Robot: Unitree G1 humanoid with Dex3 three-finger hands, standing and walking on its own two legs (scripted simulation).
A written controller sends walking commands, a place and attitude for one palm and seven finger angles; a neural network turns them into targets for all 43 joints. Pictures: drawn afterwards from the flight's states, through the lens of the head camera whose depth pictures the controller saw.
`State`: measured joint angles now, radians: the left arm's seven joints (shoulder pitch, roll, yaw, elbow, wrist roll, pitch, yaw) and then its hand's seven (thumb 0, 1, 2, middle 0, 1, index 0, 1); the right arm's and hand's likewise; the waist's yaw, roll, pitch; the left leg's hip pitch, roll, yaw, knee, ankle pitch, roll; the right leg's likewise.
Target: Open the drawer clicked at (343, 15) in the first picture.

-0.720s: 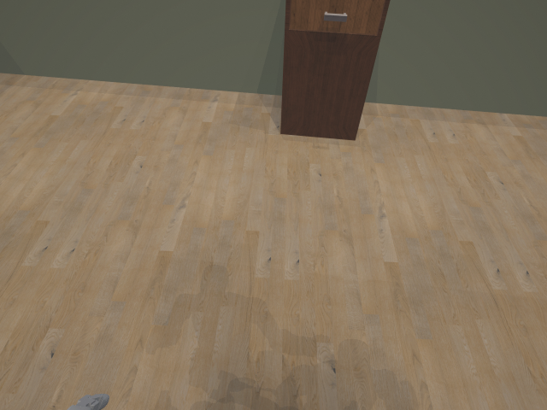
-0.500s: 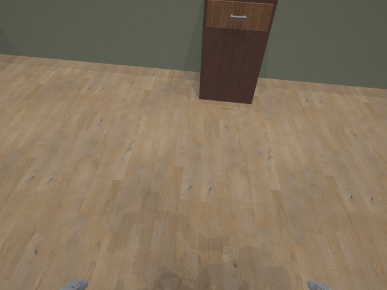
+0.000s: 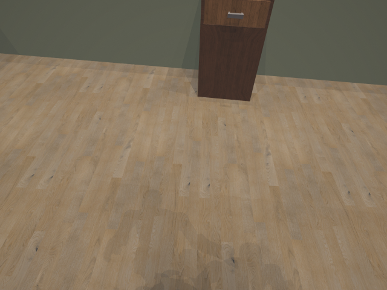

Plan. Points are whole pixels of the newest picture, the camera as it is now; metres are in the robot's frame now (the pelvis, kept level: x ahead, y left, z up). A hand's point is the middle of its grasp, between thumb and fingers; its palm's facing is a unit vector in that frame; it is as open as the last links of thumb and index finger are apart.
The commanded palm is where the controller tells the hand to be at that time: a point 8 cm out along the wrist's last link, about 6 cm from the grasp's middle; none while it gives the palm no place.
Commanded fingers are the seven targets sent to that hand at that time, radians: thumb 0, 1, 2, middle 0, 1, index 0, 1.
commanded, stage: stand and wait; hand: left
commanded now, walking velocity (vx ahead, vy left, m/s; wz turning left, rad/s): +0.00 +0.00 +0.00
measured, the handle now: (235, 14) +1.73 -0.18 -0.07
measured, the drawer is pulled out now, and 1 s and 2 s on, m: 0.00 0.00 0.00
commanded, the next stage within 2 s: look at it before walking up in 0.10 s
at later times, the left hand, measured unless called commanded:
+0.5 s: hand out of the picture +0.07 +0.24 -0.15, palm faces -0.03 -0.94 -0.33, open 7.4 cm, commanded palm none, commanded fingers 0.00 0.90 0.90 -0.20 -0.30 -0.20 -0.30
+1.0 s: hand out of the picture +0.06 +0.22 -0.17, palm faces -0.05 -0.96 -0.28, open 7.4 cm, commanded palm none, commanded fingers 0.00 0.90 0.90 -0.20 -0.30 -0.20 -0.30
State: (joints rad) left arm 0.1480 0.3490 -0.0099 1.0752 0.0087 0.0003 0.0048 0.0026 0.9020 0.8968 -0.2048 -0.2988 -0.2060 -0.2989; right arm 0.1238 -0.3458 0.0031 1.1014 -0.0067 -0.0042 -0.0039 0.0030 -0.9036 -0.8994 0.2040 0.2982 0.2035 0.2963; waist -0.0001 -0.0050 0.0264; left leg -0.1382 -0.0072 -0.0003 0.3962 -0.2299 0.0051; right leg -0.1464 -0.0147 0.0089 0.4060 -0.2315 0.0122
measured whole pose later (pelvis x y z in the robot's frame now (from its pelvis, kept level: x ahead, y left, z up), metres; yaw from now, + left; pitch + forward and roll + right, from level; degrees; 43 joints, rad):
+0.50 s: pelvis -0.01 -0.01 +0.00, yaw +0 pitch -2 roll +0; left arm 0.14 0.34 -0.01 1.08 0.01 0.00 0.00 0.00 0.90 0.90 -0.21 -0.30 -0.21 -0.30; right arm 0.12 -0.34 0.01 1.11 -0.01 -0.01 0.00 0.00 -0.90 -0.90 0.20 0.30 0.20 0.30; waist 0.00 0.00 0.02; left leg -0.14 0.00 0.00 0.37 -0.20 -0.01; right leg -0.16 0.00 0.01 0.39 -0.21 0.00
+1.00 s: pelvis +0.01 -0.01 +0.00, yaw -3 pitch -1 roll +0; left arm 0.23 0.29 0.00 1.07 0.02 0.02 -0.01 0.00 0.90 0.90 -0.20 -0.30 -0.20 -0.30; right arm 0.17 -0.29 0.00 1.09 -0.02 0.00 0.00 0.00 -0.91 -0.90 0.20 0.30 0.20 0.30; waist 0.02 0.00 -0.02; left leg -0.17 0.03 0.04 0.47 -0.31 -0.01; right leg -0.19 0.03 0.05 0.47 -0.28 -0.01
